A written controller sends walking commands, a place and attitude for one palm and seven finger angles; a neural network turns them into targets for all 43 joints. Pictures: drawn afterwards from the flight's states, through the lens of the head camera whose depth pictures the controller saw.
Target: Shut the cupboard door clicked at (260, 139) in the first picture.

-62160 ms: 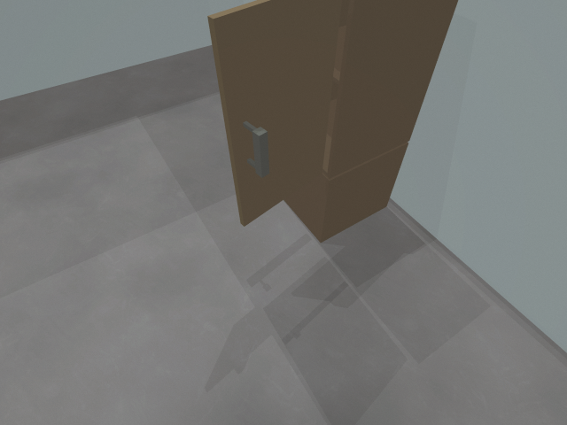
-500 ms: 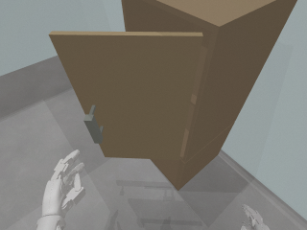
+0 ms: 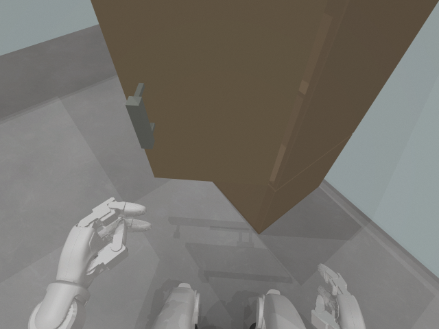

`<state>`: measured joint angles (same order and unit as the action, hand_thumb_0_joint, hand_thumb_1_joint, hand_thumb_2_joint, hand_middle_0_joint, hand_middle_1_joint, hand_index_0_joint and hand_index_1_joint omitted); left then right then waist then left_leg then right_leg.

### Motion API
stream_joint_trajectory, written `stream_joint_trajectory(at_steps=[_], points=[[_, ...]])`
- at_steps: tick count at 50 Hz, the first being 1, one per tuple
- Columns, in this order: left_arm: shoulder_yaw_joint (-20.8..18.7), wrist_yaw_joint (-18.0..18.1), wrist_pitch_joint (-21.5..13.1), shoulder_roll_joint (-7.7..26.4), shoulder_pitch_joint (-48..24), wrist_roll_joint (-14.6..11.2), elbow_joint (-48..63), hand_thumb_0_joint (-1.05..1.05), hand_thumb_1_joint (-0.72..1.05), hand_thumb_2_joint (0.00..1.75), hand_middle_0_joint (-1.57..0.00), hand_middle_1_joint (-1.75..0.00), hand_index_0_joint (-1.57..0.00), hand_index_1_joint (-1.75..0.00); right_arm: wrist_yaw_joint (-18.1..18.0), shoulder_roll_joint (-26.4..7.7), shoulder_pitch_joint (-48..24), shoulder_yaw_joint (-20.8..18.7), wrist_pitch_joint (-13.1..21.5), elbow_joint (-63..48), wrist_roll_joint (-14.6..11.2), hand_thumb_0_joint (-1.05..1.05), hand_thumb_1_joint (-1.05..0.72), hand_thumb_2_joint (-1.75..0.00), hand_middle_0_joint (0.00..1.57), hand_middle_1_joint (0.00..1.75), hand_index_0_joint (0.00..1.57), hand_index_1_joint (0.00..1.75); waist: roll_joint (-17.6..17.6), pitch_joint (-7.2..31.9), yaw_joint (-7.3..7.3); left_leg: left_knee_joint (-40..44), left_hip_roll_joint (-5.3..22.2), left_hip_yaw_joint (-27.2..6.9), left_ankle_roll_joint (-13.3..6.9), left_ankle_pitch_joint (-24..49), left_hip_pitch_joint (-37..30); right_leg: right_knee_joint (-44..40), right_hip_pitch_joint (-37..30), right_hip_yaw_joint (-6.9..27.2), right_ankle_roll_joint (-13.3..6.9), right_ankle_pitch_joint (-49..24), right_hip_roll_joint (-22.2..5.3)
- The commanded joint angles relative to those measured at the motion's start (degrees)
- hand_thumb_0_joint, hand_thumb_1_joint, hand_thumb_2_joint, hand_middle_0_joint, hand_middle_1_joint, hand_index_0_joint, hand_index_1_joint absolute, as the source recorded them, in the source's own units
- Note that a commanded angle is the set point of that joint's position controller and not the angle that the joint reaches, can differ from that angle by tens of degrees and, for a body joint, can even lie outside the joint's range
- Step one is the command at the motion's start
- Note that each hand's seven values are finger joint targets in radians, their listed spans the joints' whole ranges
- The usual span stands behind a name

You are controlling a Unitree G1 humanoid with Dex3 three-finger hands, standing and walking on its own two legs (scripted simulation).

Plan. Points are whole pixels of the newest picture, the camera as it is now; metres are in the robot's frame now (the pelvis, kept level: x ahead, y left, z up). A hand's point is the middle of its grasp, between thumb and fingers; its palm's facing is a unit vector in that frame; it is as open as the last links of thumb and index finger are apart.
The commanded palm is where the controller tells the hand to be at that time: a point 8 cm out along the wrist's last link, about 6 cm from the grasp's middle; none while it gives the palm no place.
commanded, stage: raise the hand and make a fist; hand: left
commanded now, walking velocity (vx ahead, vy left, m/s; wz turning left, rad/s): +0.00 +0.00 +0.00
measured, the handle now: (144, 116) +0.51 +0.20 +0.06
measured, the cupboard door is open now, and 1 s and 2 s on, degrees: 48 48 48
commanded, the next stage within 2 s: bring the fist close to the handle in 1.20 s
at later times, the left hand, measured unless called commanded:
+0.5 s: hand (105, 240) +0.25 +0.20 +0.05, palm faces -0.01 -1.00 -0.04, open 3.1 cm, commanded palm +0.23 +0.25 +0.06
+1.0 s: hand (114, 229) +0.26 +0.19 +0.06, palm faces -0.03 -1.00 -0.04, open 3.1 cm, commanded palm +0.24 +0.24 +0.07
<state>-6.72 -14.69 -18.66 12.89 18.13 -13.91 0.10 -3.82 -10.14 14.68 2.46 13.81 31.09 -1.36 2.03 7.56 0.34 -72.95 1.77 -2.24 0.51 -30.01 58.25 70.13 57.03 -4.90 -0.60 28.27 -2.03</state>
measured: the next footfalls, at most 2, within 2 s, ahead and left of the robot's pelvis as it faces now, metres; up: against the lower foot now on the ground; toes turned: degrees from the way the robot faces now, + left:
none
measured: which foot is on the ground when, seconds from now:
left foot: down 0.00-1.00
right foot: down 0.00-1.00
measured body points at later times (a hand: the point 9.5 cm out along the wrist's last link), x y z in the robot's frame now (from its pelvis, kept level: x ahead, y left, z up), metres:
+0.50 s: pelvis +0.03 +0.02 +0.01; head +0.10 +0.04 +0.45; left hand +0.24 +0.26 +0.06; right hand +0.24 -0.20 -0.05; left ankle +0.05 +0.12 -0.63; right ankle +0.06 -0.12 -0.63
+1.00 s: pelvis +0.04 +0.00 +0.01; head +0.11 +0.01 +0.45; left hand +0.26 +0.24 +0.06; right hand +0.21 -0.24 -0.07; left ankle +0.05 +0.12 -0.63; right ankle +0.06 -0.12 -0.63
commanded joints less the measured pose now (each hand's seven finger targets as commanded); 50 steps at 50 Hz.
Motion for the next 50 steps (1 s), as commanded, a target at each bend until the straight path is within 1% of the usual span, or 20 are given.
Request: stream_joint_trajectory(at_steps=[1,5,8,11,12,15,18,19,21,25,29,32,33,34,37,40,43,46,48,50], points=[[-5.12,2.98,-4.38,5.4,2.49,-1.45,12.4,0.0,0.9,0.9,-0.86,-1.02,-0.86,-1.02,-0.34,-9.53,-5.07,-5.13,3.97,-10.49,0.41,0.0,-0.9,-0.9,0.2,0.3,0.2,0.3,-2.94,12.81,1.04,14.88,-2.29,-0.86,-1.6,3.2,-7.17,-12.95,-10.97,1.84,-0.55,4.13,2.1],[-3.75,2.93,-7.85,4.98,2.39,-0.99,12.74,0.0,0.9,0.9,-0.93,-1.1,-0.93,-1.1,0.05,-10.4,-4.27,-5.26,4.04,-10.24,0.76,0.0,-0.9,-0.9,0.2,0.3,0.2,0.3,-1.73,12.06,0.32,14.74,-2.22,-1.05,-1.47,3.11,-7.51,-11.27,-8.69,1.05,-0.9,2.83,2.21],[-2.43,2.33,-8.72,5.06,2.33,-0.73,14.47,0.0,0.9,0.9,-0.99,-1.16,-0.99,-1.16,0.2,-11.02,-3.47,-5.29,3.8,-10.69,0.82,0.0,-0.9,-0.9,0.2,0.3,0.2,0.3,0.55,12.74,0.06,15.46,-2.09,-1.67,-1.31,3.56,-9.24,-10.02,-7.89,0.25,-1.18,0.73,2.37],[-2.46,2.0,-8.49,5.21,3.24,-0.85,15.33,0.0,0.9,0.9,-1.04,-1.22,-1.04,-1.22,0.19,-11.25,-2.92,-5.48,3.18,-11.03,0.74,0.0,-0.9,-0.9,0.2,0.3,0.2,0.3,1.04,13.0,-0.1,15.37,-2.13,-1.74,-1.19,4.77,-9.79,-9.88,-8.08,0.13,-1.18,-0.79,2.5],[-3.36,2.14,-8.14,6.31,3.13,-0.71,15.26,0.0,0.9,0.9,-1.06,-1.24,-1.06,-1.24,0.08,-11.31,-2.89,-5.43,2.77,-11.06,0.76,0.0,-0.9,-0.9,0.2,0.3,0.2,0.3,1.16,12.33,0.03,15.52,-2.04,-2.03,-1.24,5.29,-9.9,-9.58,-8.1,-0.06,-1.42,-1.42,2.81],[-3.76,2.19,-7.77,5.75,4.46,-1.08,16.67,0.0,0.9,0.9,-1.12,-1.3,-1.12,-1.3,0.17,-11.18,-2.48,-5.69,1.82,-11.8,0.78,0.0,-0.9,-0.9,0.2,0.3,0.2,0.3,1.21,14.5,0.29,15.16,-2.01,-1.87,-0.94,8.91,-11.53,-9.13,-9.07,-0.38,-1.29,-4.42,2.85],[-3.16,2.13,-7.31,5.47,4.57,-0.76,18.01,0.0,0.9,0.9,-1.17,-1.36,-1.17,-1.36,0.42,-11.04,-2.32,-5.54,0.83,-12.25,0.91,0.0,-0.9,-0.9,0.2,0.3,0.2,0.3,3.54,14.35,0.11,14.91,-1.89,-1.92,-0.65,11.82,-13.02,-8.74,-8.92,-0.67,-1.41,-6.64,3.09],[-2.96,2.05,-7.06,5.51,4.6,-0.66,18.03,0.0,0.9,0.9,-1.19,-1.38,-1.19,-1.38,0.46,-11.11,-2.14,-5.59,0.52,-12.41,0.88,0.0,-0.9,-0.9,0.2,0.3,0.2,0.3,2.44,14.25,-0.37,14.75,-1.72,-1.98,-0.63,11.83,-13.24,-8.85,-8.66,-0.75,-1.3,-6.83,3.2],[-2.7,1.8,-6.61,5.47,4.38,-0.5,18.22,0.0,0.9,0.9,-1.23,-1.42,-1.23,-1.42,0.6,-11.14,-1.93,-5.38,-0.07,-12.77,0.91,0.0,-0.9,-0.9,0.2,0.3,0.2,0.3,3.76,13.97,-0.42,14.96,-1.72,-2.21,-0.39,12.15,-13.69,-8.84,-8.61,-0.86,-1.37,-7.13,3.24],[-3.56,0.91,-5.15,5.63,4.77,-0.84,16.5,0.0,0.9,0.9,-1.3,-1.5,-1.3,-1.5,0.59,-10.99,-1.63,-5.26,-1.17,-13.28,0.88,0.0,-0.9,-0.9,0.2,0.3,0.2,0.3,1.79,13.3,-0.72,14.23,-1.81,-1.66,-0.54,13.26,-12.87,-9.37,-9.72,-0.81,-1.25,-8.8,3.45],[-4.88,0.04,-4.84,6.76,3.98,-1.43,18.0,0.0,0.9,0.9,-1.3,-1.5,-1.3,-1.5,0.52,-10.83,-1.58,-5.1,-1.5,-13.55,0.9,0.0,-0.9,-0.9,0.2,0.3,0.2,0.3,3.33,15.54,-0.24,13.57,-1.87,-1.34,-0.48,16.73,-14.14,-8.99,-11.19,-0.55,-1.38,-11.85,3.47],[-5.75,-0.51,-4.62,7.47,3.44,-1.95,16.52,0.0,0.9,0.9,-1.3,-1.5,-1.3,-1.5,0.36,-10.82,-1.82,-4.87,-1.71,-13.34,0.9,0.0,-0.9,-0.9,0.2,0.3,0.2,0.3,2.39,14.53,-0.26,13.13,-2.01,-1.12,-0.72,15.81,-12.6,-9.32,-11.64,-0.24,-1.44,-11.54,3.67],[-5.82,-0.7,-4.84,7.28,3.15,-2.21,17.46,0.0,0.9,0.9,-1.3,-1.5,-1.3,-1.5,0.4,-10.84,-1.64,-4.97,-1.66,-13.32,0.81,0.0,-0.9,-0.9,0.2,0.3,0.2,0.3,1.76,15.92,-0.29,13.05,-2.02,-1.1,-0.67,16.81,-13.17,-9.2,-12.37,-0.25,-1.35,-12.59,3.49],[-5.91,-0.95,-4.69,7.23,3.45,-2.37,16.55,0.0,0.9,0.9,-1.3,-1.5,-1.3,-1.5,0.38,-10.78,-1.63,-4.98,-1.69,-13.3,0.75,0.0,-0.9,-0.9,0.2,0.3,0.2,0.3,1.93,15.51,-0.37,12.8,-2.06,-0.77,-0.74,16.61,-12.84,-9.5,-12.38,0.01,-1.23,-12.8,3.42],[-6.82,-1.59,-4.66,7.91,2.73,-3.12,15.03,0.0,0.9,0.9,-1.3,-1.5,-1.3,-1.5,0.1,-10.9,-1.74,-5.06,-1.66,-12.95,0.57,0.0,-0.9,-0.9,0.2,0.3,0.2,0.3,-0.26,14.97,-0.43,12.25,-2.2,-0.5,-1.06,15.45,-11.08,-10.07,-13.36,0.62,-1.2,-12.15,3.52],[-7.06,-2.1,-4.97,7.88,2.52,-3.56,15.64,0.0,0.9,0.9,-1.3,-1.5,-1.3,-1.5,0.07,-10.85,-1.62,-5.16,-1.45,-12.86,0.39,0.0,-0.9,-0.9,0.2,0.3,0.2,0.3,1.26,16.05,-0.09,12.39,-2.32,0.0,-1.02,15.96,-11.52,-10.26,-14.16,1.12,-1.07,-12.9,3.12],[-7.5,-2.18,-5.26,7.96,3.21,-4.05,15.02,0.0,0.9,0.9,-1.3,-1.5,-1.3,-1.5,0.01,-10.73,-1.66,-5.31,-1.33,-12.78,0.33,0.0,-0.9,-0.9,0.2,0.3,0.2,0.3,-0.39,16.64,0.15,11.92,-2.45,0.25,-1.2,16.09,-10.28,-10.54,-15.76,1.91,-0.97,-13.44,2.88],[-6.85,-2.04,-5.75,7.49,3.06,-4.05,14.06,0.0,0.9,0.9,-1.3,-1.5,-1.3,-1.5,0.0,-10.82,-1.69,-5.46,-1.35,-12.75,0.17,0.0,-0.9,-0.9,0.2,0.3,0.2,0.3,-0.97,14.61,-0.37,11.83,-2.48,0.66,-1.25,13.38,-9.01,-11.59,-14.69,2.62,-0.68,-10.44,2.71],[-7.46,-1.72,-6.05,8.31,3.0,-3.78,13.99,0.0,0.9,0.9,-1.3,-1.5,-1.3,-1.5,-0.06,-10.76,-1.9,-5.49,-1.52,-12.83,0.21,0.0,-0.9,-0.9,0.2,0.3,0.2,0.3,-0.44,14.92,0.01,11.75,-2.47,0.83,-1.33,13.23,-8.66,-11.55,-15.1,3.02,-0.83,-9.83,2.63],[-7.08,-1.46,-6.5,7.66,3.37,-3.77,13.83,0.0,0.9,0.9,-1.3,-1.5,-1.3,-1.5,0.0,-10.63,-1.87,-5.5,-1.52,-12.81,0.15,0.0,-0.9,-0.9,0.2,0.3,0.2,0.3,-0.31,14.28,-0.12,11.78,-2.47,1.0,-1.32,12.49,-8.58,-11.96,-14.69,3.24,-0.77,-8.88,2.55]])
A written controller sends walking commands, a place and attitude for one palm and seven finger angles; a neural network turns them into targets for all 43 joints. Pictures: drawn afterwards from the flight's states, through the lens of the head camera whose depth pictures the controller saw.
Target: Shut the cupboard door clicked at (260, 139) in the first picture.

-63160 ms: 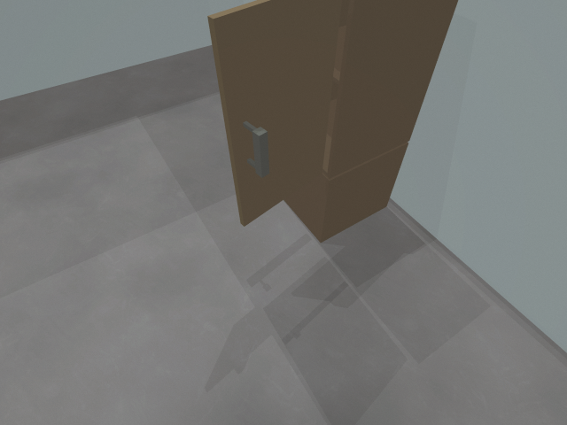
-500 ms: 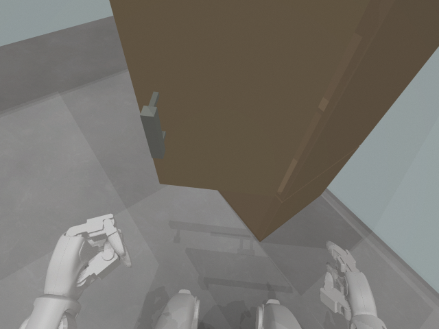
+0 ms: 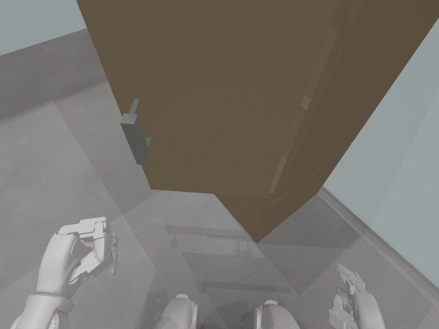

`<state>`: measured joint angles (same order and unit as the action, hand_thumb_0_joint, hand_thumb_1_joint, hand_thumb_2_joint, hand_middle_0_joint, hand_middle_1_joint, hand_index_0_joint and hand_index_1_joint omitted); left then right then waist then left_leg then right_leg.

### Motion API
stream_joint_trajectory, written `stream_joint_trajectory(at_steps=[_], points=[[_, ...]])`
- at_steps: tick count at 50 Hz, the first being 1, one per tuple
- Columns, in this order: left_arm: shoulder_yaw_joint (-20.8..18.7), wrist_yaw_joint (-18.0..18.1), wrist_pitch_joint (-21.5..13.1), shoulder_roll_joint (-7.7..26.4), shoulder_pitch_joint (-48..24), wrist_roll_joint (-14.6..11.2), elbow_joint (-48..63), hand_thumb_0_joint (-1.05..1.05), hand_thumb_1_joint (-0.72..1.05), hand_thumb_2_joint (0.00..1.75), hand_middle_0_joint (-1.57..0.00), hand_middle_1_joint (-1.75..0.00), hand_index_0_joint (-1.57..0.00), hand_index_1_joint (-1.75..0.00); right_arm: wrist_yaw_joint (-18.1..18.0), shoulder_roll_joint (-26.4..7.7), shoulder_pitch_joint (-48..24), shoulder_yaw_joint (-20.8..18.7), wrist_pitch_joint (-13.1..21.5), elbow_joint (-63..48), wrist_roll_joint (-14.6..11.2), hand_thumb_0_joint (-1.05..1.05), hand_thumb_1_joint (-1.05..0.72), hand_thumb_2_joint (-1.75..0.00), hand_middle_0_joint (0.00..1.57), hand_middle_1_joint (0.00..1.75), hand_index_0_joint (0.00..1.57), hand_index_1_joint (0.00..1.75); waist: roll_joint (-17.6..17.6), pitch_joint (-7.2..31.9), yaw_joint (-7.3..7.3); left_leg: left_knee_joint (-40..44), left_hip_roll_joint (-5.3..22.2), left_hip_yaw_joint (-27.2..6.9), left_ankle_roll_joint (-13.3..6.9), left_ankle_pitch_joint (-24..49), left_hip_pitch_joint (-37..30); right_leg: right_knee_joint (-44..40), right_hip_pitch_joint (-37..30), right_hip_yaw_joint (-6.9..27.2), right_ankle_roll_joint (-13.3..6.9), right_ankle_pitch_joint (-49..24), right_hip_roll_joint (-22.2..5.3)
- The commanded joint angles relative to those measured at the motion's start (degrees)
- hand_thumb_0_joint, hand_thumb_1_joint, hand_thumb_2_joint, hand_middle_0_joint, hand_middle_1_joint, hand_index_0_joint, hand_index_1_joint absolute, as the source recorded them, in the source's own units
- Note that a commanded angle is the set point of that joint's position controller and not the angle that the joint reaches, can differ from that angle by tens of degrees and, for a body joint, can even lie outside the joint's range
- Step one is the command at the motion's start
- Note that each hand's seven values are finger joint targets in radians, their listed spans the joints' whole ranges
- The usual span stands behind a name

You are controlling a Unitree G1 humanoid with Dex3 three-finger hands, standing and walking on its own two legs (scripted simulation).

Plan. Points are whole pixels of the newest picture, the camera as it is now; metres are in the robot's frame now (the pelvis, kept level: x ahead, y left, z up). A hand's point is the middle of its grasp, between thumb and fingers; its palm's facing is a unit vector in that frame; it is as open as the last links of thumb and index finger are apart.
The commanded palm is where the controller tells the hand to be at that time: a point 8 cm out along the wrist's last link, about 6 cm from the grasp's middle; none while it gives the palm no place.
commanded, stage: raise the hand and make a fist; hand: left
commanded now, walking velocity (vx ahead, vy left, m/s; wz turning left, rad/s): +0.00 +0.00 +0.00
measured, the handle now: (140, 133) +0.47 +0.20 +0.05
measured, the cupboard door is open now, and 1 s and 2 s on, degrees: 48 48 48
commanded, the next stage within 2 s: bring the fist close to the handle in 0.20 s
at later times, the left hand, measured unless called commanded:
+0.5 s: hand (116, 249) +0.24 +0.18 +0.05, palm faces -0.04 -1.00 -0.04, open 3.1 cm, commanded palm +0.23 +0.23 +0.06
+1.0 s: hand (146, 197) +0.32 +0.15 +0.06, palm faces -0.05 -1.00 -0.03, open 3.1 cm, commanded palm +0.31 +0.20 +0.06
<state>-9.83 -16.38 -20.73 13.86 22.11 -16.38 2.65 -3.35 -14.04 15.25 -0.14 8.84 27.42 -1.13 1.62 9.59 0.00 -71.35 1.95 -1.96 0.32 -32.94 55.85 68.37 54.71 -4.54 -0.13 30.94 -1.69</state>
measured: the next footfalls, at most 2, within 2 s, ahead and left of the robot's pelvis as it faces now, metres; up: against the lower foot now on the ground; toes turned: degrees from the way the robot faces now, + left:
none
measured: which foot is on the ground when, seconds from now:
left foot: down 0.00-1.00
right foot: down 0.00-1.00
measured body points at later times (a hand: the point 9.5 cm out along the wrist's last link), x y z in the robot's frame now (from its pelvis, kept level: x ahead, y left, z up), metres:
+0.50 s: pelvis -0.01 +0.00 +0.00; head +0.06 +0.00 +0.44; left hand +0.23 +0.23 +0.06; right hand +0.18 -0.23 -0.08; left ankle +0.01 +0.12 -0.64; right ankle +0.02 -0.12 -0.64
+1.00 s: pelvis +0.00 +0.00 +0.01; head +0.08 +0.00 +0.45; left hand +0.32 +0.21 +0.06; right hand +0.15 -0.24 -0.09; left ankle +0.01 +0.12 -0.64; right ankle +0.02 -0.12 -0.64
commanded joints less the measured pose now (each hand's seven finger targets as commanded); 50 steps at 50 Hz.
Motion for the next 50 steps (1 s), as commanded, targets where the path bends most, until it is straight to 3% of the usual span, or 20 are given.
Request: stream_joint_trajectory(at_steps=[1,6,15,18,23,25,27,32,35,37,39,42,44,47,50], points=[[-3.96,0.4,-4.62,6.83,-0.76,-1.28,11.32,0.0,0.9,0.9,-1.3,-1.5,-1.3,-1.5,-0.46,-6.78,-2.45,-2.9,3.43,-9.11,-0.08,0.0,-0.9,-0.9,0.2,0.3,0.2,0.3,-0.41,12.14,0.17,10.37,-2.66,0.57,-1.13,15.04,-6.02,-10.31,-12.41,2.86,-1.25,-10.93,2.18],[-3.53,0.79,-5.23,6.64,-0.77,-1.0,11.51,0.0,0.9,0.9,-1.3,-1.5,-1.3,-1.5,-0.4,-6.69,-2.4,-2.89,3.19,-9.21,-0.14,0.0,-0.9,-0.9,0.2,0.3,0.2,0.3,0.89,11.68,0.0,10.7,-2.62,0.65,-1.19,14.48,-6.82,-10.47,-11.81,2.83,-1.29,-10.54,2.32],[-3.06,-0.39,-4.84,6.37,-2.39,-1.45,9.46,0.0,0.9,0.9,-1.3,-1.5,-1.3,-1.5,-0.7,-6.85,-2.56,-2.51,3.01,-9.6,-0.29,0.0,-0.9,-0.9,0.2,0.3,0.2,0.3,-1.56,10.1,-0.56,9.61,-2.7,0.84,-1.4,11.45,-4.21,-12.16,-11.55,4.53,-1.02,-5.72,2.05],[-3.55,-0.02,-5.43,8.19,-10.09,-0.82,10.52,0.0,0.9,0.9,-1.3,-1.5,-1.3,-1.5,-1.04,-7.32,-2.3,-2.26,3.36,-8.73,-0.04,0.0,-0.9,-0.9,0.2,0.3,0.2,0.3,-0.2,11.82,-1.26,8.8,-2.46,0.43,-1.6,12.05,-4.72,-10.72,-10.21,4.12,-1.22,-6.74,2.27],[-0.34,0.36,-4.34,5.97,-14.26,-0.14,9.45,0.0,0.9,0.9,-1.3,-1.5,-1.3,-1.5,-0.88,-7.62,-2.21,-1.99,3.95,-8.08,-0.07,0.0,-0.9,-0.9,0.2,0.3,0.2,0.3,2.47,13.2,-1.53,10.13,-2.45,-0.12,-1.53,12.97,-7.31,-9.54,-9.09,2.33,-1.41,-9.06,2.42],[0.83,1.12,-2.98,4.98,-14.6,0.55,7.98,0.0,0.9,0.9,-1.3,-1.5,-1.3,-1.5,-0.74,-7.71,-1.95,-2.02,3.86,-8.01,-0.13,0.0,-0.9,-0.9,0.2,0.3,0.2,0.3,1.91,13.05,-1.62,11.06,-2.4,-0.27,-1.46,12.74,-8.16,-9.86,-8.9,1.83,-1.28,-9.19,2.41],[-1.59,2.05,-1.74,7.08,-15.31,0.8,5.94,0.0,0.9,0.9,-1.3,-1.5,-1.3,-1.5,-0.71,-7.94,-1.51,-2.04,3.41,-7.77,-0.01,0.0,-0.9,-0.9,0.2,0.3,0.2,0.3,-0.22,13.45,-0.99,11.32,-2.37,-0.33,-1.51,13.13,-7.35,-10.14,-10.48,1.87,-1.38,-9.42,2.54],[-1.36,4.45,-0.92,6.35,-22.34,1.99,2.96,0.0,0.9,0.9,-1.3,-1.5,-1.3,-1.5,-0.31,-7.77,-1.73,-1.79,2.34,-7.36,0.14,0.0,-0.9,-0.9,0.2,0.3,0.2,0.3,1.02,13.37,-1.0,12.6,-2.46,-0.25,-1.3,13.41,-8.19,-10.3,-10.72,1.56,-1.47,-10.04,2.34],[0.69,5.25,-1.68,4.23,-24.86,2.66,1.57,0.0,0.9,0.9,-1.3,-1.5,-1.3,-1.5,0.05,-7.55,-1.48,-1.91,2.16,-6.9,0.22,0.0,-0.9,-0.9,0.2,0.3,0.2,0.3,0.88,14.82,-1.4,13.02,-2.33,-0.12,-1.16,15.2,-9.93,-10.19,-11.17,1.35,-1.33,-12.38,2.12],[-1.21,5.55,-2.0,6.24,-25.41,2.99,-1.05,0.0,0.9,0.9,-1.3,-1.5,-1.3,-1.5,0.13,-8.02,-0.96,-2.09,1.76,-6.27,0.34,0.0,-0.9,-0.9,0.2,0.3,0.2,0.3,-0.12,15.1,-1.13,13.06,-2.18,-0.16,-1.15,16.05,-9.79,-10.1,-11.66,1.37,-1.48,-13.21,2.28],[1.75,5.49,-2.47,3.59,-28.46,3.56,-1.71,0.0,0.9,0.9,-1.3,-1.5,-1.3,-1.5,0.44,-7.63,-1.33,-2.01,1.52,-5.98,0.28,0.0,-0.9,-0.9,0.2,0.3,0.2,0.3,0.33,14.9,-1.76,13.39,-2.17,0.07,-1.13,15.49,-10.33,-10.41,-11.35,1.43,-1.31,-13.05,1.97],[0.48,6.21,-2.69,5.24,-32.81,4.17,-4.63,0.0,0.9,0.9,-1.3,-1.5,-1.3,-1.5,0.37,-8.18,-0.83,-2.18,0.93,-5.1,0.3,0.0,-0.9,-0.9,0.2,0.3,0.2,0.3,-0.25,14.4,-2.04,13.6,-2.03,-0.19,-1.17,15.23,-10.4,-10.44,-10.59,1.35,-1.49,-12.54,2.15],[1.42,6.72,-3.17,3.98,-35.87,4.58,-5.22,0.0,0.9,0.9,-1.3,-1.5,-1.3,-1.5,0.54,-7.81,-0.9,-2.24,0.69,-4.52,0.33,0.0,-0.9,-0.9,0.2,0.3,0.2,0.3,1.41,15.82,-1.88,13.92,-2.04,-0.01,-0.92,16.64,-12.04,-10.23,-10.87,1.37,-1.57,-14.08,1.89],[0.67,7.4,-3.6,4.48,-36.56,4.56,-7.28,0.0,0.9,0.9,-1.3,-1.5,-1.3,-1.5,0.71,-8.08,-0.21,-2.39,0.26,-4.19,0.49,0.0,-0.9,-0.9,0.2,0.3,0.2,0.3,-0.71,17.4,-1.79,13.65,-2.06,0.14,-1.13,18.48,-12.23,-10.26,-12.37,1.51,-1.49,-16.2,1.97],[1.01,7.97,-4.01,4.09,-40.86,5.39,-10.31,0.0,0.9,0.9,-1.3,-1.5,-1.3,-1.5,0.98,-7.77,-0.25,-2.37,-0.47,-3.08,0.46,0.0,-0.9,-0.9,0.2,0.3,0.2,0.3,-0.13,16.65,-2.14,13.76,-2.04,0.5,-0.95,17.96,-11.85,-10.37,-11.98,1.74,-1.33,-16.46,1.77]])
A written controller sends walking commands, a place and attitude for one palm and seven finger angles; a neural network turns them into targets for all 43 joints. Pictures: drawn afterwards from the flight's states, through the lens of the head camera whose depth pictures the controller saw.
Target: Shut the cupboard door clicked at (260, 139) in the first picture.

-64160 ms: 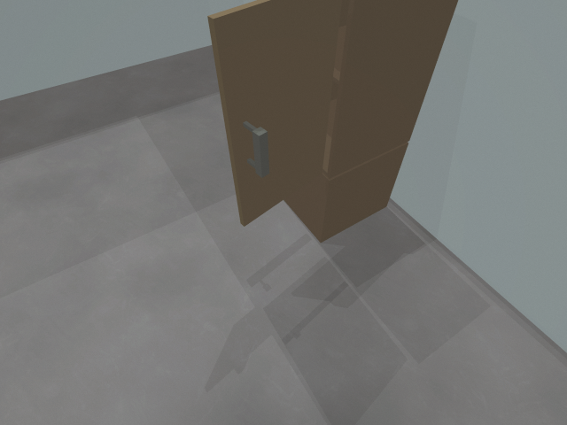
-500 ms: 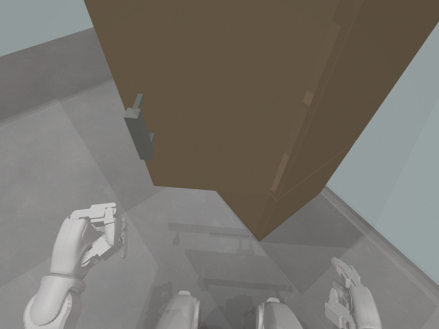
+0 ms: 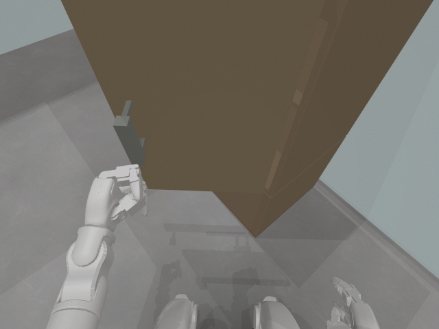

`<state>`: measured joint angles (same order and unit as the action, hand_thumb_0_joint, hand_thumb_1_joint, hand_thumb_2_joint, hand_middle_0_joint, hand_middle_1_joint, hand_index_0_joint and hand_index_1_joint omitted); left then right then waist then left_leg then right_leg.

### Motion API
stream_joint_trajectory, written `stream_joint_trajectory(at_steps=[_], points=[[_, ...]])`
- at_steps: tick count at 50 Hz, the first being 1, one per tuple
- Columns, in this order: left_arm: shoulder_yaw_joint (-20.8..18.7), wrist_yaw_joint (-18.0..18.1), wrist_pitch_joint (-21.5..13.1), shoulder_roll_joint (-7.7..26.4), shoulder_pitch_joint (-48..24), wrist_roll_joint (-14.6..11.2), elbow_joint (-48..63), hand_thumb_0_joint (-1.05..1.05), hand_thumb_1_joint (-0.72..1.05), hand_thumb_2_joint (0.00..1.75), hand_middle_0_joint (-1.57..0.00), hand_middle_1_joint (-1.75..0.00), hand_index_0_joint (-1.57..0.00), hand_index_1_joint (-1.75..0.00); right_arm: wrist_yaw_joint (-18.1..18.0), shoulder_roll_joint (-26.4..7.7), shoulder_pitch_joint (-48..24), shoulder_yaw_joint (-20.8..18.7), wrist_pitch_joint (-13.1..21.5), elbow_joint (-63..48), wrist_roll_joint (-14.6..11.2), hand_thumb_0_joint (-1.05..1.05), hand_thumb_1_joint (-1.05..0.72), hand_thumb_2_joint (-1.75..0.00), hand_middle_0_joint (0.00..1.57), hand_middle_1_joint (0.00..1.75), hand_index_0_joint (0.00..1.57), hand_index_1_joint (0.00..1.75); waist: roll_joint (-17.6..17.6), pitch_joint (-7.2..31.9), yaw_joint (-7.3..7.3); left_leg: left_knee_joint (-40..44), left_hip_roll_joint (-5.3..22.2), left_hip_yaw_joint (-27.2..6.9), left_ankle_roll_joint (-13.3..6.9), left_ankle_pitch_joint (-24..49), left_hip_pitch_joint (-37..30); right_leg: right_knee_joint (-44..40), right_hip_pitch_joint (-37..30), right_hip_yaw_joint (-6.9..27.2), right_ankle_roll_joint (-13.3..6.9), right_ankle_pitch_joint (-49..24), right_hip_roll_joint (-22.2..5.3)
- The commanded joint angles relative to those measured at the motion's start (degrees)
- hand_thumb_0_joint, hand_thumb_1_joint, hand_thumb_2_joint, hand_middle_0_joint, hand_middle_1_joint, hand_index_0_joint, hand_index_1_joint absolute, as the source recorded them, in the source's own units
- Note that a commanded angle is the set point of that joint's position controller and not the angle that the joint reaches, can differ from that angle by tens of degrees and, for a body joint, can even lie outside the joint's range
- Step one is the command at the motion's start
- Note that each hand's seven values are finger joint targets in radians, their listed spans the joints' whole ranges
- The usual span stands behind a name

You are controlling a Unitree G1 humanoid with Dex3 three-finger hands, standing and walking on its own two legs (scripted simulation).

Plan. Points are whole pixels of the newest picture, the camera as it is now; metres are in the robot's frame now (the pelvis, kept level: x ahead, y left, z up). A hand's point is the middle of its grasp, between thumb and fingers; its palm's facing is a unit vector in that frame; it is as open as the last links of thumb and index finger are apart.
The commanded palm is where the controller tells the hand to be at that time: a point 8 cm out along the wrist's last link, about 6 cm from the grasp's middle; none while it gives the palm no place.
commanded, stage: bring the fist close to the handle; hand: left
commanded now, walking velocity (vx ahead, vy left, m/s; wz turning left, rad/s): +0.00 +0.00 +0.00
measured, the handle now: (133, 134) +0.47 +0.20 +0.04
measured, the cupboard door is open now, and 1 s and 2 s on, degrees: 48 48 31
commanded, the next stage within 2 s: push the door shut along its arc in 0.70 s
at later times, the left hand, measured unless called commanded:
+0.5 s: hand (153, 171) +0.38 +0.14 +0.05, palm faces -0.01 -1.00 -0.03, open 3.1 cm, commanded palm +0.35 +0.20 +0.05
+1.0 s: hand (149, 169) +0.39 +0.15 +0.05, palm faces -0.05 -1.00 -0.04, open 3.1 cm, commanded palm +0.38 +0.20 +0.05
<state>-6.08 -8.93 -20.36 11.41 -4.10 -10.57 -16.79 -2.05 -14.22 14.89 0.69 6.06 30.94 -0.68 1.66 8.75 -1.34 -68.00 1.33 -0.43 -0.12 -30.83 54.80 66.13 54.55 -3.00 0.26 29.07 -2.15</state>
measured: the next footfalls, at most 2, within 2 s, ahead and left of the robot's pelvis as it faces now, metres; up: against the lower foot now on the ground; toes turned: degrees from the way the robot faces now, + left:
none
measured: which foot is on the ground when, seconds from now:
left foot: down 0.00-1.00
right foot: down 0.00-1.00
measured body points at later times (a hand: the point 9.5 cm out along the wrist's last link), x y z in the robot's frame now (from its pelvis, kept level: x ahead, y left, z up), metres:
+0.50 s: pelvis +0.00 -0.01 +0.00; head +0.09 -0.02 +0.45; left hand +0.38 +0.19 +0.05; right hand +0.11 -0.27 -0.11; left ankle +0.02 +0.12 -0.64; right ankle +0.03 -0.13 -0.64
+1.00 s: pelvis -0.01 -0.01 +0.00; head +0.08 -0.01 +0.44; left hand +0.38 +0.20 +0.05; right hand +0.12 -0.26 -0.11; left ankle +0.02 +0.12 -0.64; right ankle +0.03 -0.13 -0.64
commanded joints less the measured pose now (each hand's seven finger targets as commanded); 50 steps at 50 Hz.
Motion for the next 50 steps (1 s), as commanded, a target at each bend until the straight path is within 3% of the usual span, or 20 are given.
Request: stream_joint_trajectory(at_steps=[1,2,4,10,13,15,16,20,22,25,27,30,32,33,34,41,44,47,50], points=[[-3.36,0.75,-4.58,6.88,-15.77,-0.38,8.01,0.0,0.9,0.9,-1.3,-1.5,-1.3,-1.5,-0.25,-7.63,0.17,-3.28,2.07,-6.35,0.01,0.0,-0.9,-0.9,0.2,0.3,0.2,0.3,-0.9,17.27,-0.91,10.42,-1.43,-0.87,-0.57,15.27,-10.62,-8.46,-11.86,0.35,-1.66,-14.18,2.28],[-4.47,0.97,-4.71,8.17,-16.65,-0.23,6.82,0.0,0.9,0.9,-1.3,-1.5,-1.3,-1.5,-0.4,-7.93,0.52,-3.3,1.81,-6.3,0.12,0.0,-0.9,-0.9,0.2,0.3,0.2,0.3,-1.95,17.44,-0.88,10.24,-1.41,-0.91,-0.74,15.34,-10.06,-8.44,-12.32,0.5,-1.66,-14.27,2.41],[-3.21,1.0,-5.15,6.81,-20.7,0.19,5.49,0.0,0.9,0.9,-1.3,-1.5,-1.3,-1.5,-0.31,-7.59,0.26,-3.23,1.45,-5.84,0.06,0.0,-0.9,-0.9,0.2,0.3,0.2,0.3,-0.45,17.94,-1.31,10.22,-1.45,-0.63,-0.63,15.14,-10.42,-8.36,-11.94,0.73,-1.59,-14.55,2.17],[-5.32,0.99,-6.22,8.43,-26.72,0.23,-1.05,0.0,0.9,0.9,-1.3,-1.5,-1.3,-1.5,-0.23,-7.73,1.43,-3.41,0.65,-4.36,0.11,0.0,-0.9,-0.9,0.2,0.3,0.2,0.3,-1.35,19.92,-1.42,9.82,-1.41,-0.26,-0.56,16.68,-10.26,-8.32,-13.53,1.35,-1.52,-17.35,2.15],[-5.29,0.88,-6.56,8.65,-31.57,0.49,-4.06,0.0,0.9,0.9,-1.3,-1.5,-1.3,-1.5,-0.27,-7.81,1.96,-3.52,0.31,-3.48,0.1,0.0,-0.9,-0.9,0.2,0.3,0.2,0.3,-1.44,20.23,-2.24,9.42,-1.41,-0.08,-0.7,16.45,-9.7,-8.43,-13.1,1.69,-1.32,-17.64,2.08],[-6.43,0.9,-6.95,9.53,-32.71,0.53,-5.98,0.0,0.9,0.9,-1.3,-1.5,-1.3,-1.5,-0.23,-7.84,2.44,-3.55,0.04,-3.12,0.16,0.0,-0.9,-0.9,0.2,0.3,0.2,0.3,-2.14,21.28,-1.95,9.36,-1.56,0.16,-0.75,16.49,-8.98,-8.53,-14.57,2.2,-1.28,-18.37,1.99],[-5.96,0.65,-7.08,8.44,-30.9,0.45,-6.41,0.0,0.9,0.9,-1.3,-1.5,-1.3,-1.5,-0.04,-7.69,2.44,-3.7,-0.04,-3.48,0.13,0.0,-0.9,-0.9,0.2,0.3,0.2,0.3,-1.85,21.83,-1.52,9.45,-1.66,0.5,-0.79,16.77,-9.3,-8.66,-14.95,2.25,-1.27,-18.74,2.03],[-8.33,0.0,-7.6,10.19,-26.7,-0.21,-6.34,0.0,0.9,0.9,-1.3,-1.5,-1.3,-1.5,0.42,-7.66,2.9,-3.84,-0.88,-4.31,0.08,0.0,-0.9,-0.9,0.2,0.3,0.2,0.3,-2.73,22.86,-0.1,10.13,-1.81,1.18,-0.8,18.57,-8.36,-8.84,-18.67,2.72,-1.21,-21.88,1.95],[-8.1,-0.36,-7.71,10.22,-25.91,-0.34,-7.12,0.0,0.9,0.9,-1.3,-1.5,-1.3,-1.5,0.4,-7.75,3.18,-3.74,-1.25,-4.65,-0.06,0.0,-0.9,-0.9,0.2,0.3,0.2,0.3,-4.19,20.98,-0.72,10.18,-1.87,1.29,-1.1,17.81,-7.4,-9.54,-18.85,2.89,-1.12,-21.34,2.14],[-7.48,-0.61,-8.91,9.72,-27.86,-0.33,-5.74,0.0,0.9,0.9,-1.3,-1.5,-1.3,-1.5,0.38,-7.56,2.44,-3.85,-1.42,-4.43,-0.21,0.0,-0.9,-0.9,0.2,0.3,0.2,0.3,-2.51,19.15,-0.93,10.75,-1.79,1.46,-0.97,14.71,-7.44,-10.31,-17.0,3.12,-1.12,-17.6,1.94],[-6.6,-0.55,-9.82,9.52,-31.05,-0.5,-4.46,0.0,0.9,0.9,-1.3,-1.5,-1.3,-1.5,0.02,-7.75,2.8,-3.88,-1.17,-4.2,-0.07,0.0,-0.9,-0.9,0.2,0.3,0.2,0.3,-2.64,19.52,-2.15,10.11,-1.82,1.23,-1.32,14.77,-8.26,-10.27,-16.07,3.09,-1.05,-17.31,2.09],[-7.29,-0.71,-10.64,10.02,-32.15,-0.59,-5.93,0.0,0.9,0.9,-1.3,-1.5,-1.3,-1.5,-0.13,-7.76,2.49,-3.95,-1.02,-3.06,-0.01,0.0,-0.9,-0.9,0.2,0.3,0.2,0.3,-2.55,19.4,-2.19,10.02,-1.69,1.07,-1.14,14.08,-8.13,-10.23,-15.33,3.24,-1.01,-16.73,1.92],[-6.6,-1.22,-11.09,9.83,-31.9,-0.64,-4.87,0.0,0.9,0.9,-1.3,-1.5,-1.3,-1.5,-0.27,-7.91,2.69,-4.03,-0.72,-3.32,0.05,0.0,-0.9,-0.9,0.2,0.3,0.2,0.3,-1.12,21.51,-2.01,9.75,-1.81,0.95,-1.28,15.63,-9.25,-9.55,-15.77,3.16,-1.19,-18.18,2.07],[-7.73,-1.25,-10.92,10.63,-30.55,-0.62,-6.17,0.0,0.9,0.9,-1.3,-1.5,-1.3,-1.5,-0.2,-7.86,2.4,-4.03,-0.84,-2.93,-0.03,0.0,-0.9,-0.9,0.2,0.3,0.2,0.3,-0.7,21.34,-1.25,10.14,-1.66,0.92,-0.99,15.17,-9.38,-9.64,-15.52,3.06,-1.28,-17.52,1.98],[-6.54,-1.51,-10.75,9.57,-31.05,-0.61,-6.25,0.0,0.9,0.9,-1.3,-1.5,-1.3,-1.5,-0.16,-7.77,2.23,-3.94,-0.84,-2.97,-0.06,0.0,-0.9,-0.9,0.2,0.3,0.2,0.3,-0.51,20.86,-1.77,10.22,-1.66,0.94,-1.03,14.81,-9.53,-9.66,-14.98,2.93,-1.2,-17.22,1.99],[-6.52,-1.41,-9.16,9.5,-30.61,-0.59,-7.39,0.0,0.9,0.9,-1.3,-1.5,-1.3,-1.5,-0.09,-8.03,2.0,-3.86,-1.19,-3.62,-0.19,0.0,-0.9,-0.9,0.2,0.3,0.2,0.3,-2.53,19.28,-1.73,10.76,-1.63,0.74,-1.01,13.34,-8.6,-10.23,-14.78,2.61,-1.12,-15.42,1.99],[-7.83,-1.76,-9.54,12.02,-37.17,0.01,-10.35,0.0,0.9,0.9,-1.3,-1.5,-1.3,-1.5,-0.56,-8.06,1.96,-3.43,-1.29,-2.85,-0.12,0.0,-0.9,-0.9,0.2,0.3,0.2,0.3,-3.34,17.56,-3.06,9.94,-1.66,0.55,-1.21,11.03,-6.55,-10.31,-13.41,3.26,-0.93,-13.04,1.91],[-8.31,-3.14,-10.76,14.12,-43.15,0.1,-10.38,0.0,0.9,0.9,-1.3,-1.5,-1.3,-1.5,-0.97,-8.39,2.15,-3.36,-0.89,-2.59,-0.12,0.0,-0.9,-0.9,0.2,0.3,0.2,0.3,-0.04,19.95,-3.24,9.26,-1.67,0.1,-1.31,11.14,-7.88,-9.4,-12.17,3.34,-1.42,-12.42,2.14],[-6.35,-5.12,-10.07,11.95,-44.86,-0.32,-14.7,0.0,0.9,0.9,-1.3,-1.5,-1.3,-1.5,-0.87,-8.49,2.74,-3.35,-0.72,-1.76,-0.3,0.0,-0.9,-0.9,0.2,0.3,0.2,0.3,0.26,21.39,-3.66,9.01,-1.5,-0.45,-0.97,12.58,-9.22,-8.71,-10.89,2.67,-1.54,-13.98,2.2]])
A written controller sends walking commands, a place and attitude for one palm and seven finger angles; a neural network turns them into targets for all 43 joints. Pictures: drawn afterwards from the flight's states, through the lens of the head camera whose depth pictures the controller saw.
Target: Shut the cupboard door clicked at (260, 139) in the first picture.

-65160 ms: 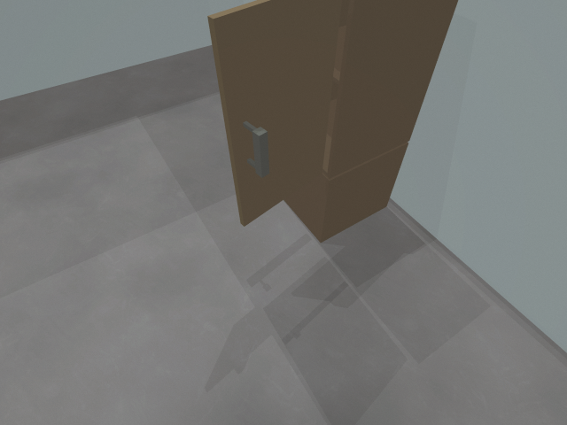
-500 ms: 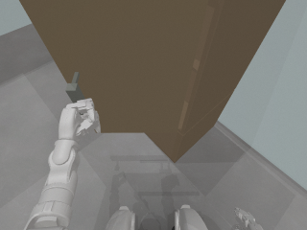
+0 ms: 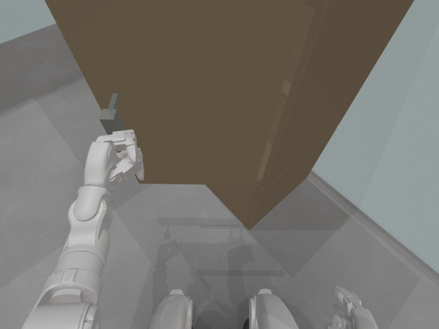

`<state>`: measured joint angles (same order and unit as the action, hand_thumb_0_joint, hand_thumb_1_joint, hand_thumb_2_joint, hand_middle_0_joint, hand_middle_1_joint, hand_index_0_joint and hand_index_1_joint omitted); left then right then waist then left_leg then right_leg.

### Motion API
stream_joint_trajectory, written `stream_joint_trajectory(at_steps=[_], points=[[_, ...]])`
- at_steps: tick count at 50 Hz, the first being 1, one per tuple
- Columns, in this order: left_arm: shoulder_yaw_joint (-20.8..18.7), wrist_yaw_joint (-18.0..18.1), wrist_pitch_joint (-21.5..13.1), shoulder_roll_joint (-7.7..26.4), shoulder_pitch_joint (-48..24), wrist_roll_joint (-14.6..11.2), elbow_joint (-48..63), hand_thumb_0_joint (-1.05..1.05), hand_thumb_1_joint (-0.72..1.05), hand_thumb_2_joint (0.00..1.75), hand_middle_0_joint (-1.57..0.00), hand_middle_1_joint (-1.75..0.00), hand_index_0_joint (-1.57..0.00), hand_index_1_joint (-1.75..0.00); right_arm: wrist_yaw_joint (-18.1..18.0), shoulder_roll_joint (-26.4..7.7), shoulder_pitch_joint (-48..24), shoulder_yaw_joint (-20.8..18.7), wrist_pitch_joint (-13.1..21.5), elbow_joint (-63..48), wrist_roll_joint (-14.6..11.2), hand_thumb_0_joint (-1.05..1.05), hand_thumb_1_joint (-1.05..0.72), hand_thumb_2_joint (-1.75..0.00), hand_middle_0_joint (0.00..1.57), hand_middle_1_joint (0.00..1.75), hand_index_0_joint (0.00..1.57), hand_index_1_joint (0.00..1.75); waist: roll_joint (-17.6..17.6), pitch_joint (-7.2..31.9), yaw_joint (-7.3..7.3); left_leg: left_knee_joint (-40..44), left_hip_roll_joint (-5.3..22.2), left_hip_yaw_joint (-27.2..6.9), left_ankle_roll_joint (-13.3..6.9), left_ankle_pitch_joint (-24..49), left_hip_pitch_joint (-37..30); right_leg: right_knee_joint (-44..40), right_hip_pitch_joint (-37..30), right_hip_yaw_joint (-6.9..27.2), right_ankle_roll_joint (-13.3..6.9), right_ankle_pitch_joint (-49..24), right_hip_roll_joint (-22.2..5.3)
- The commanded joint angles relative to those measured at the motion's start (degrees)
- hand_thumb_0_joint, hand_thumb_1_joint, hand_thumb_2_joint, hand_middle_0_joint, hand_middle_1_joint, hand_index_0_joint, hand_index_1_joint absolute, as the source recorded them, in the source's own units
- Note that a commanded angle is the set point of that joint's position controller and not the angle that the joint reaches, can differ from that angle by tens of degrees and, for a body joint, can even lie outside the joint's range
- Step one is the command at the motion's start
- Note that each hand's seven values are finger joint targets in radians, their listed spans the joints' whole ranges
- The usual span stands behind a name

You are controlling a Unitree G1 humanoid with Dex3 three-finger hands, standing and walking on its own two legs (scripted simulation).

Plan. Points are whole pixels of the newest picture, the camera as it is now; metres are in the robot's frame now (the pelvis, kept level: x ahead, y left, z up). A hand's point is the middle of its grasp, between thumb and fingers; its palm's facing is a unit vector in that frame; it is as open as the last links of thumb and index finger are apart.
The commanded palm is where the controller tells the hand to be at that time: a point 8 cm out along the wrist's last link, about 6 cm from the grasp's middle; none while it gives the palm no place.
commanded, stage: push the door shut along its arc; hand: left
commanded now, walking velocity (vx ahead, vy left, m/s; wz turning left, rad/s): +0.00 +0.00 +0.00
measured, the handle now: (121, 128) +0.48 +0.21 +0.05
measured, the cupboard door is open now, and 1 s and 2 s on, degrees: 48 31 7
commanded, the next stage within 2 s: pull the fist back off the door in 1.68 s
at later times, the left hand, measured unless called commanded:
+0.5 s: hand (151, 133) +0.47 +0.14 +0.05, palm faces -0.20 -0.98 -0.03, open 3.1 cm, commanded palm +0.46 +0.19 +0.05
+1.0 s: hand (172, 109) +0.53 +0.11 +0.05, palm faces -0.33 -0.94 -0.03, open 3.1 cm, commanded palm +0.53 +0.15 +0.05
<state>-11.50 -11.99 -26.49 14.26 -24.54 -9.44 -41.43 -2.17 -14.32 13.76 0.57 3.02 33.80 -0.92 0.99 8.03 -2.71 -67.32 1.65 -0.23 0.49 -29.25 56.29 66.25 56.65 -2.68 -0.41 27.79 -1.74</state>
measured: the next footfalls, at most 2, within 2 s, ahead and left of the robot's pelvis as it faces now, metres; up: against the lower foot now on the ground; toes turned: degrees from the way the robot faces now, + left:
none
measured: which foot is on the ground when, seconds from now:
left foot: down 0.00-1.00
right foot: down 0.00-1.00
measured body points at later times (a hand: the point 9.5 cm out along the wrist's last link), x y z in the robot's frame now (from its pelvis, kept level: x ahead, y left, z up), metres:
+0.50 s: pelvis -0.01 +0.01 -0.01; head +0.11 +0.02 +0.42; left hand +0.47 +0.20 +0.05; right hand +0.04 -0.26 -0.13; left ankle +0.03 +0.12 -0.64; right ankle +0.04 -0.12 -0.64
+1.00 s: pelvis +0.00 +0.01 -0.03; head +0.15 +0.02 +0.39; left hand +0.54 +0.16 +0.06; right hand +0.01 -0.26 -0.14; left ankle +0.03 +0.12 -0.64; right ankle +0.04 -0.12 -0.64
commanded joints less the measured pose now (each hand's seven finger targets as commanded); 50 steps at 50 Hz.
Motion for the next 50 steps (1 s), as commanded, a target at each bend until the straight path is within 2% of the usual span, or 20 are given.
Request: stream_joint_trajectory(at_steps=[1,3,7,10,12,16,19,20,23,26,29,30,34,35,36,40,42,44,48,50], points=[[-0.63,-2.67,-3.28,9.09,-25.93,-1.43,7.64,0.0,0.9,0.9,-1.3,-1.5,-1.3,-1.5,-0.69,-8.54,4.17,-3.14,2.25,-4.21,-0.14,0.0,-0.9,-0.9,0.2,0.3,0.2,0.3,1.23,20.94,-2.87,8.28,-1.76,-0.82,-1.54,10.15,-10.24,-8.99,-11.69,2.12,-0.87,-11.66,1.76],[-2.02,-3.5,-2.45,11.21,-28.46,-1.34,4.02,0.0,0.9,0.9,-1.3,-1.5,-1.3,-1.5,-0.81,-9.09,4.88,-3.19,2.03,-3.74,-0.27,0.0,-0.9,-0.9,0.2,0.3,0.2,0.3,-0.14,20.47,-3.33,7.96,-1.62,-1.22,-1.65,9.3,-9.1,-8.82,-10.69,2.08,-0.84,-10.51,1.86],[1.14,-4.73,-1.93,8.12,-33.48,-1.29,3.74,0.0,0.9,0.9,-1.3,-1.5,-1.3,-1.5,-0.41,-9.36,6.49,-3.56,2.18,-3.82,-0.36,0.0,-0.9,-0.9,0.2,0.3,0.2,0.3,2.95,23.63,-4.17,7.72,-1.54,-2.28,-1.63,12.36,-13.44,-7.78,-7.28,1.0,-1.36,-11.76,2.15],[-0.21,-5.05,-1.4,10.03,-37.45,-0.89,-1.37,0.0,0.9,0.9,-1.3,-1.5,-1.3,-1.5,-0.31,-9.71,7.47,-3.49,1.6,-2.55,-0.23,0.0,-0.9,-0.9,0.2,0.3,0.2,0.3,-0.18,22.35,-5.15,7.21,-1.54,-2.28,-1.8,9.99,-10.45,-8.17,-7.11,1.27,-0.96,-10.03,2.08],[-2.04,-5.31,-2.28,13.0,-40.83,-0.67,-0.81,0.0,0.9,0.9,-1.3,-1.5,-1.3,-1.5,-0.42,-10.1,8.17,-3.42,1.72,-2.53,-0.07,0.0,-0.9,-0.9,0.2,0.3,0.2,0.3,1.54,24.41,-4.79,6.84,-1.67,-2.5,-1.91,10.9,-10.61,-7.27,-7.26,1.23,-1.36,-10.32,2.2],[-0.87,-6.55,-2.53,12.41,-42.91,0.11,-3.51,0.0,0.9,0.9,-1.3,-1.5,-1.3,-1.5,0.13,-10.04,9.16,-3.49,1.3,-1.89,0.05,0.0,-0.9,-0.9,0.2,0.3,0.2,0.3,3.7,25.97,-5.26,6.57,-1.5,-2.63,-1.73,12.27,-12.22,-7.06,-5.97,1.21,-1.42,-10.89,2.26],[-4.03,-7.05,-2.05,16.37,-44.27,0.05,-6.92,0.0,0.9,0.9,-1.3,-1.5,-1.3,-1.5,0.07,-10.7,10.08,-3.36,0.83,-1.52,0.04,0.0,-0.9,-0.9,0.2,0.3,0.2,0.3,0.65,24.86,-5.95,6.01,-1.31,-2.62,-2.11,10.58,-9.02,-7.12,-6.22,1.41,-1.24,-9.67,2.51],[-3.14,-7.47,-1.92,15.74,-45.57,0.0,-6.71,0.0,0.9,0.9,-1.3,-1.5,-1.3,-1.5,0.15,-10.49,10.04,-3.16,0.73,-1.67,-0.02,0.0,-0.9,-0.9,0.2,0.3,0.2,0.3,2.19,24.65,-6.22,6.04,-1.48,-2.33,-2.15,10.51,-8.71,-7.26,-6.35,1.6,-1.27,-9.79,2.48],[-5.97,-8.14,-2.08,19.66,-47.04,0.2,-6.96,0.0,0.9,0.9,-1.3,-1.5,-1.3,-1.5,0.15,-10.91,10.82,-3.09,0.52,-1.74,0.12,0.0,-0.9,-0.9,0.2,0.3,0.2,0.3,4.01,27.8,-5.65,5.34,-1.4,-2.54,-2.07,12.57,-9.79,-6.17,-6.21,1.64,-1.53,-11.08,2.62],[-5.29,-8.71,-1.36,20.21,-50.29,0.9,-9.77,0.0,0.9,0.9,-1.3,-1.5,-1.3,-1.5,0.22,-10.97,11.44,-2.83,0.25,-1.36,0.07,0.0,-0.9,-0.9,0.2,0.3,0.2,0.3,2.85,24.55,-7.56,4.83,-1.15,-2.48,-2.37,10.06,-6.93,-6.68,-4.63,1.77,-1.2,-8.92,2.85],[-4.78,-9.39,-1.31,20.13,-52.1,1.29,-9.2,0.0,0.9,0.9,-1.3,-1.5,-1.3,-1.5,0.39,-11.3,12.47,-2.92,0.25,-1.27,0.34,0.0,-0.9,-0.9,0.2,0.3,0.2,0.3,6.4,27.81,-7.48,4.75,-0.95,-3.42,-2.03,12.82,-10.95,-5.66,-2.54,1.13,-1.58,-9.98,2.89],[-3.44,-9.8,-0.88,18.38,-52.04,1.23,-9.61,0.0,0.9,0.9,-1.3,-1.5,-1.3,-1.5,0.58,-11.19,12.58,-2.99,0.16,-1.29,0.35,0.0,-0.9,-0.9,0.2,0.3,0.2,0.3,6.1,28.2,-7.98,4.48,-0.89,-3.41,-2.05,13.34,-11.58,-5.72,-1.78,0.95,-1.48,-10.28,2.93],[-3.64,-10.77,0.51,19.44,-55.48,1.17,-11.69,0.0,0.9,0.9,-1.3,-1.5,-1.3,-1.5,0.6,-11.46,13.41,-2.84,-0.1,-0.64,0.34,0.0,-0.9,-0.9,0.2,0.3,0.2,0.3,5.69,27.4,-9.29,3.57,-0.69,-3.61,-2.23,13.06,-10.46,-5.67,-0.5,0.83,-1.4,-10.0,3.19],[-5.41,-10.66,0.97,21.63,-56.68,1.25,-12.09,0.0,0.9,0.9,-1.3,-1.5,-1.3,-1.5,0.5,-11.69,13.81,-2.82,-0.13,-0.38,0.42,0.0,-0.9,-0.9,0.2,0.3,0.2,0.3,4.38,26.91,-9.61,3.08,-0.58,-3.4,-2.49,12.86,-9.04,-5.77,-1.15,1.03,-1.28,-10.18,3.22],[-6.83,-10.62,1.21,23.68,-56.51,1.59,-12.51,0.0,0.9,0.9,-1.3,-1.5,-1.3,-1.5,0.47,-11.85,14.12,-2.72,-0.24,-0.61,0.47,0.0,-0.9,-0.9,0.2,0.3,0.2,0.3,4.54,27.38,-9.01,3.18,-0.63,-3.54,-2.4,13.05,-8.59,-5.49,-2.02,1.0,-1.42,-10.15,3.28],[-5.99,-11.0,1.31,23.05,-58.02,2.01,-10.57,0.0,0.9,0.9,-1.3,-1.5,-1.3,-1.5,0.77,-11.47,14.55,-2.69,-0.24,-0.91,0.78,0.0,-0.9,-0.9,0.2,0.3,0.2,0.3,8.21,31.36,-8.87,2.25,-0.55,-3.61,-2.15,17.81,-11.99,-4.49,-1.34,0.86,-1.55,-13.31,3.31],[-4.88,-11.23,2.15,21.42,-58.58,2.01,-13.07,0.0,0.9,0.9,-1.3,-1.5,-1.3,-1.5,0.9,-11.4,15.31,-2.6,-0.39,-0.69,0.74,0.0,-0.9,-0.9,0.2,0.3,0.2,0.3,6.2,29.47,-10.16,1.72,-0.43,-3.82,-2.44,18.17,-11.34,-4.34,0.24,0.5,-1.46,-13.41,3.6],[-7.67,-10.98,3.59,25.31,-58.83,2.88,-15.83,0.0,0.9,0.9,-1.3,-1.5,-1.3,-1.5,0.88,-11.75,15.5,-2.42,-0.74,-0.6,0.79,0.0,-0.9,-0.9,0.2,0.3,0.2,0.3,5.18,28.11,-10.09,1.21,-0.34,-3.35,-2.54,16.55,-7.67,-4.36,-0.88,0.8,-1.28,-12.93,3.65],[-7.14,-11.29,3.39,25.74,-62.67,3.47,-11.93,0.0,0.9,0.9,-1.3,-1.5,-1.3,-1.5,1.06,-11.67,15.97,-2.52,-0.61,-0.91,1.11,0.0,-0.9,-0.9,0.2,0.3,0.2,0.3,8.57,33.22,-10.31,0.4,-0.22,-3.79,-2.39,20.26,-11.5,-3.29,-0.27,0.72,-1.45,-15.26,3.7],[-7.56,-11.79,4.08,26.18,-62.15,3.43,-12.9,0.0,0.9,0.9,-1.3,-1.5,-1.3,-1.5,1.15,-11.68,16.31,-2.5,-0.71,-0.84,1.17,0.0,-0.9,-0.9,0.2,0.3,0.2,0.3,7.71,32.57,-10.37,0.03,-0.16,-3.52,-2.43,20.62,-10.45,-3.36,-0.97,0.74,-1.35,-16.02,3.8]])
